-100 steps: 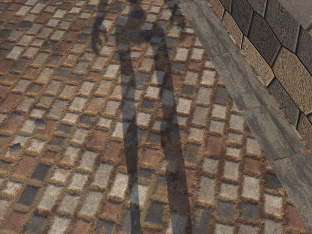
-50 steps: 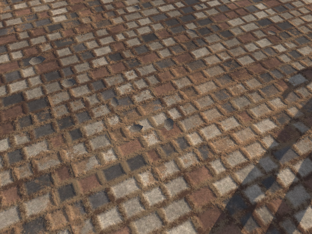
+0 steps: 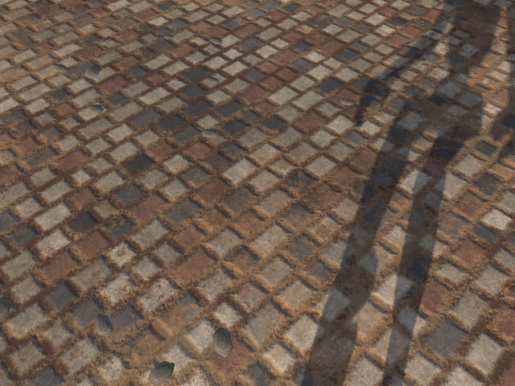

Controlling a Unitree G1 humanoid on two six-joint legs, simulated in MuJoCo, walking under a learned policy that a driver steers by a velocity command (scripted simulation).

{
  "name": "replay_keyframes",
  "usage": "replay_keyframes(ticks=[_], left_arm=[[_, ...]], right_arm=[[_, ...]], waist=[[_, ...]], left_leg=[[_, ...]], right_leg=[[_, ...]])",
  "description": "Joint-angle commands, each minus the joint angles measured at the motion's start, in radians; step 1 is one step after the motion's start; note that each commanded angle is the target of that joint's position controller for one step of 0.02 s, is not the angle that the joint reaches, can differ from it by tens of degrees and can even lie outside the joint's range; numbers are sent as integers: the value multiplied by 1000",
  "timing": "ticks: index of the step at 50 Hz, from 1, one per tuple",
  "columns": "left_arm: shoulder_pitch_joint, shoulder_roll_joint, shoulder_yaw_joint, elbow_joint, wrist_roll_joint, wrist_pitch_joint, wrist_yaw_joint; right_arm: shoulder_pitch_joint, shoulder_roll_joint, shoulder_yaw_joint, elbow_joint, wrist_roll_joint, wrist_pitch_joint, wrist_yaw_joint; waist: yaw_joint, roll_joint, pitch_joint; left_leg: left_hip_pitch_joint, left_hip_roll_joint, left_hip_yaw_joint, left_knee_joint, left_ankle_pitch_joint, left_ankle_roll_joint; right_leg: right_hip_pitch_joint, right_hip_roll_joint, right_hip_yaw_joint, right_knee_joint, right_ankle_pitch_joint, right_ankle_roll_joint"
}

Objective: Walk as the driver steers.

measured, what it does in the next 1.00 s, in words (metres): walks ahead, turning right: right foot, then left foot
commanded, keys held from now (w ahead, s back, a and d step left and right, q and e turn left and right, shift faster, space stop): w+e+shift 0.50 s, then w+shift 0.34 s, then w+q+shift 0.16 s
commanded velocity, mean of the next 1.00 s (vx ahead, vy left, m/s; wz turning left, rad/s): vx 0.99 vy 0.00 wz -0.62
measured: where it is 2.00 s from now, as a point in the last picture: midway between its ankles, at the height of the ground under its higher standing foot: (397, 95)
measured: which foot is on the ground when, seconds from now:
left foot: down 0.00-0.24, up 0.26-0.64, down 0.66-1.00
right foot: up 0.00-0.22, down 0.24-0.66, up 0.68-1.00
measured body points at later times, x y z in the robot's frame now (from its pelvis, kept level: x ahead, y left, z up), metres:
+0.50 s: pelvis +0.44 -0.08 -0.01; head +0.47 -0.09 +0.44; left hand +0.53 +0.20 -0.13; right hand +0.57 -0.38 -0.07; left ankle +0.68 +0.05 -0.67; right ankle +0.35 -0.06 -0.74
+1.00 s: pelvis +0.88 -0.26 +0.00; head +0.91 -0.28 +0.44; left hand +1.22 -0.28 -0.05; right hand +0.63 -0.39 -0.13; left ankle +0.82 -0.09 -0.74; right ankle +0.96 -0.48 -0.69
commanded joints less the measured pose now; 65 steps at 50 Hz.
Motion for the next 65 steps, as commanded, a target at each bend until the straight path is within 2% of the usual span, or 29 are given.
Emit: replay_keyframes(ticks=[1, 5, 7, 10, 11, 12, 13, 14, 17, 19, 23, 29, 31, 32, 33, 34, 35, 36, 38, 40, 46, 51, 53, 54, 55, 56, 57, 59, 65], left_arm=[[-84, -20, -21, -94, -5, 6, -19], [-220, -10, -36, -144, 1, -2, -38], [-208, 4, -35, -141, -9, -5, -31], [136, 93, 3, -54, -20, -4, 2], [333, 147, 36, 9, -18, -8, 22], [348, 183, 64, 36, -19, -4, 49], [219, 273, 75, 6, 0, 7, 52], [239, 302, 89, -27, 3, 11, 45], [178, 178, 61, -2, -3, -22, 65], [141, 129, 38, -12, -13, -52, 73], [184, 142, 41, -11, -17, -82, 62], [272, 149, 45, 36, -33, -90, 62], [261, 203, 52, 46, -15, -92, 70], [214, 230, 56, 45, 1, -90, 70], [156, 186, 46, 33, 17, -93, 70], [282, -5, 2, -4, -12, -97, 68], [332, 10, -20, -9, -30, -101, 65], [214, 71, -12, -3, -11, -90, 71], [57, 79, -14, -38, 10, -81, 49], [42, 28, -32, -67, 22, -65, 26], [-239, 7, -80, -203, 38, -75, -1], [-271, 40, -77, -201, 19, -83, 13], [-36, 99, -45, -128, 28, -89, 43], [138, 136, -24, -78, 34, -92, 61], [307, 217, 4, -57, 59, -95, 83], [279, 253, 13, -68, 68, -88, 81], [188, 187, 15, -76, 42, -78, 79], [96, 58, -11, -54, 33, -93, 73], [124, -1, -22, 36, -8, -139, 65]], right_arm=[[-64, -37, 1, -43, -2, -36, 0], [-11, -82, -5, -7, 0, -36, -17], [17, -125, -9, 0, 3, -24, -27], [-49, -224, -37, -31, -10, 31, -43], [-83, -227, -40, -51, -14, 46, -35], [-91, -166, -31, -46, -17, 45, -14], [-69, -13, 7, -141, -17, 25, 0], [-148, -67, 10, -225, -7, -9, -5], [-212, -93, 20, -211, -23, -30, -9], [-179, -80, 27, -198, -48, 16, -3], [-407, -35, 54, -294, -29, 38, 17], [-470, -52, 55, -319, -7, 20, 20], [-297, -127, 20, -267, -7, 15, 3], [-124, -166, -2, -221, 4, 14, -12], [89, -210, -24, -165, 0, 17, -34], [164, -297, -46, -147, -46, 6, -37], [85, -274, -49, -144, -34, 13, -12], [-50, -178, -37, -163, -26, 13, -1], [-69, -87, -16, -119, -26, 7, 8], [-16, -39, 4, -51, -19, -6, 8], [42, -77, 2, 5, 23, -34, 14], [93, -181, -20, 34, 37, -34, 14], [106, -217, -27, 48, 27, -20, 7], [82, -210, -26, 40, 27, -15, 6], [83, -102, -5, 8, 18, -18, 6], [184, 12, 18, -39, 72, -13, 6], [90, -79, 3, -46, 55, 0, -1], [-33, -72, 0, -50, 34, 19, 14], [-189, 11, 15, -146, -3, 92, 62]], waist=[[51, 99, 148], [37, 45, 195], [56, 71, 134], [244, 167, -69], [316, 141, -151], [284, 12, -106], [107, -225, -61], [150, -98, -204], [38, 150, 37], [-19, 155, 60], [37, 98, 129], [113, 2, 38], [25, -31, -78], [-90, -39, -154], [-202, -28, -226], [-104, 295, -354], [-50, 389, -392], [-37, 189, -180], [-31, 17, -39], [13, 85, 5], [23, 84, 140], [27, 93, 68], [136, 126, -97], [224, 118, -181], [251, -27, -319], [148, -248, -467], [143, -144, -338], [100, -11, -70], [2, -48, 80]], left_leg=[[-108, 237, -66, -270, 155, 39], [-8, 214, 85, -288, 536, 11], [103, 221, 115, -175, 1073, -2], [155, 282, 83, 292, 1491, 19], [35, 280, 48, 586, 1331, 43], [-211, 147, 35, 949, 554, 25], [-669, -34, -50, 1301, -196, -35], [-818, -30, -276, 1340, -143, -33], [-723, 99, -312, 1060, -35, -35], [-614, 135, -308, 941, -52, -72], [-537, 125, -230, 568, 165, -103], [-349, 27, -194, 189, 458, -13], [-187, -35, -195, 198, 302, 19], [-31, -28, -185, 189, 224, 33], [198, 45, -239, 234, 97, 46], [470, 344, -722, 182, -220, 146], [466, 420, -1175, -77, -414, 208], [293, 370, -1018, -108, -451, 203], [66, 274, -730, -98, -180, 173], [-29, 223, -603, -129, -98, 155], [-181, 140, -401, -296, 215, 176], [-76, 165, -353, -236, 777, 155], [-37, 149, -336, 112, 990, 123], [-178, 109, -331, 371, 832, 109], [-352, 39, -298, 725, 358, 114], [-599, -47, -304, 1048, -146, 98], [-713, 12, -306, 1091, -52, 109], [-714, 85, -298, 994, 45, 99], [-736, 157, -257, 866, 157, 66]], right_leg=[[-90, -37, 18, -81, 143, -3], [-3, 10, -122, -375, 197, -58], [115, 95, -200, -446, 175, -94], [458, 188, -186, -443, -42, -149], [698, 212, -123, -511, -135, -176], [848, 164, 7, -576, -211, -205], [997, -41, 506, -670, -135, -325], [1087, -138, 823, -890, -295, -420], [702, -77, 649, -1008, -186, -298], [522, 1, 513, -1017, -80, -278], [350, 107, 392, -1066, 76, -237], [606, 67, 357, -994, 541, -126], [734, 34, 358, -788, 853, -87], [711, 42, 333, -578, 882, -70], [554, 81, 295, -295, 740, -57], [235, 219, 226, 137, -93, -19], [58, 250, 206, 242, -295, -18], [-2, 156, 184, 218, -180, -25], [37, 104, 164, 121, -119, -24], [48, 80, 182, 60, -137, -18], [32, 13, 32, -396, 70, 44], [354, 100, -25, -641, 167, 28], [626, 157, -24, -662, 30, 9], [854, 88, 25, -657, -11, 3], [1050, -165, 287, -677, -362, -8], [1179, -409, 806, -879, -619, -99], [1056, -355, 802, -967, -688, -106], [784, -264, 469, -975, -337, -78], [585, -177, 14, -1093, 79, -6]])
